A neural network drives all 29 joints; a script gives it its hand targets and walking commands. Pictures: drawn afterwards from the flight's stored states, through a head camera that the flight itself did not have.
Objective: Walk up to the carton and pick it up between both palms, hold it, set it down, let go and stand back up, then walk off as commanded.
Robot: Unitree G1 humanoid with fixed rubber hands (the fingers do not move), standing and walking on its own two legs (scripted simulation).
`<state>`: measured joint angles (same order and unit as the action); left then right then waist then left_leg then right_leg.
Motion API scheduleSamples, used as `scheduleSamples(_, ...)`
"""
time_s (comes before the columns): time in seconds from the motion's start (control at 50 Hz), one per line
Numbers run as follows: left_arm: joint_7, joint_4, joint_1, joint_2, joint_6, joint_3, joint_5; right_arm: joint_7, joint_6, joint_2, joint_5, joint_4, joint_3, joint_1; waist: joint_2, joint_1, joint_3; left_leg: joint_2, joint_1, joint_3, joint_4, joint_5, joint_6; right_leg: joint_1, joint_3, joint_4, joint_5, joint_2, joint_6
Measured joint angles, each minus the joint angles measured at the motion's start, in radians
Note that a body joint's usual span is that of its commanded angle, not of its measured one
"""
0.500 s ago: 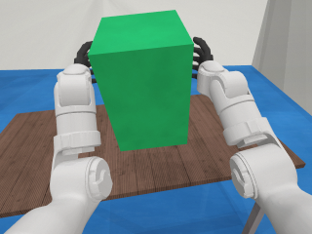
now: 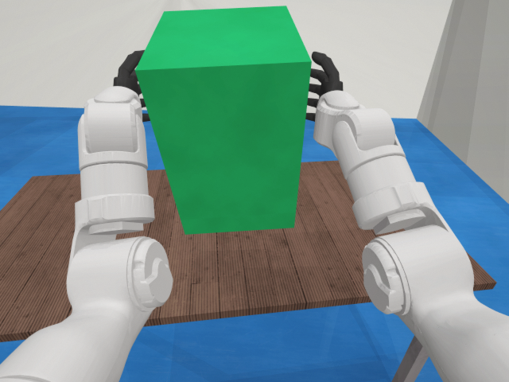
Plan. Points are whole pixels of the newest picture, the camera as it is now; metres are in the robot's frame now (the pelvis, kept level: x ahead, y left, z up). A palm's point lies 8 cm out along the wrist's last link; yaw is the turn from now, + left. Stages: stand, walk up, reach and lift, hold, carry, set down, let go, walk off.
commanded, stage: hold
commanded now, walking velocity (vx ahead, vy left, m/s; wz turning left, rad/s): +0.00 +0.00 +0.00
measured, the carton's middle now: (233, 126) +0.40 +0.02 +0.29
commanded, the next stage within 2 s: none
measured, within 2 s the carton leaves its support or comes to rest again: neither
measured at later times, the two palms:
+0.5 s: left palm (130, 114) +0.36 +0.16 +0.33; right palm (327, 117) +0.35 -0.12 +0.32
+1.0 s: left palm (129, 107) +0.35 +0.15 +0.34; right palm (332, 114) +0.35 -0.12 +0.33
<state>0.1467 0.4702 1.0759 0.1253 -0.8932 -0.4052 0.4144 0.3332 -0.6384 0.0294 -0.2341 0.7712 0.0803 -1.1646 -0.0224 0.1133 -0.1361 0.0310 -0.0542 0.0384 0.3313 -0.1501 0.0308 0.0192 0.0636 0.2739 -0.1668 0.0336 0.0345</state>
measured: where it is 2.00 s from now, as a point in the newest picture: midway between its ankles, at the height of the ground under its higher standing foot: outside the picture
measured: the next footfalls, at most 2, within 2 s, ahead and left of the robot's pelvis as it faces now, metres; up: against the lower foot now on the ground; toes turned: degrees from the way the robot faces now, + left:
none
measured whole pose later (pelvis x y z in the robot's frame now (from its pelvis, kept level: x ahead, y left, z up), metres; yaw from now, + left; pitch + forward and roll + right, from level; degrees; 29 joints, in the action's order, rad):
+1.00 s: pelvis +0.00 +0.01 +0.00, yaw -1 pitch -9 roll -1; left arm 0.12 0.42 1.05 0.07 -0.91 -0.42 0.43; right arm 0.32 -0.65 0.09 -0.30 0.74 -0.02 -1.12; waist 0.01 0.08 -0.12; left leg 0.02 -0.02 0.01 0.33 -0.15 0.01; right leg 0.04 0.02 0.28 -0.17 0.03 0.02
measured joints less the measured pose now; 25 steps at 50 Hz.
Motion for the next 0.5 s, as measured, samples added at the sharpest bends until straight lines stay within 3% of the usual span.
scheduleSamples(0.12, 0.019, -0.018, -0.029, -0.032, -0.021, 0.003, 0.018, -0.005, -0.04, 0.055, -0.068, -0.012, -0.07, 0.02, 0.023, 0.013, 0.017, -0.01, 0.035, -0.025, -0.007, -0.012, -0.014, 0.024, -0.026, 0.001, -0.008, -0.012, -0.015)
scheduleSamples(0.26, -0.029, -0.138, -0.101, -0.107, -0.034, -0.004, 0.021, -0.007, -0.022, 0.111, -0.147, -0.091, -0.166, 0.091, 0.058, -0.01, 0.042, -0.011, 0.051, -0.049, -0.004, -0.018, -0.023, 0.032, -0.053, 0.002, -0.005, -0.013, -0.023)
scheduleSamples(0.38, -0.053, -0.127, -0.091, -0.102, -0.036, -0.013, 0.011, -0.009, -0.013, 0.088, -0.115, -0.082, -0.153, 0.095, 0.042, -0.033, 0.047, -0.005, 0.043, -0.038, -0.004, -0.009, -0.016, 0.024, -0.045, 0.008, -0.002, -0.005, -0.014)
scheduleSamples(0.5, -0.048, -0.076, -0.036, -0.038, -0.02, 0.02, -0.007, -0.011, 0.008, 0.038, -0.051, -0.039, -0.067, 0.045, 0.004, -0.03, 0.037, 0.004, 0.002, -0.011, 0.0, 0.006, 0.0, -0.006, -0.021, 0.006, 0.007, 0.006, 0.001)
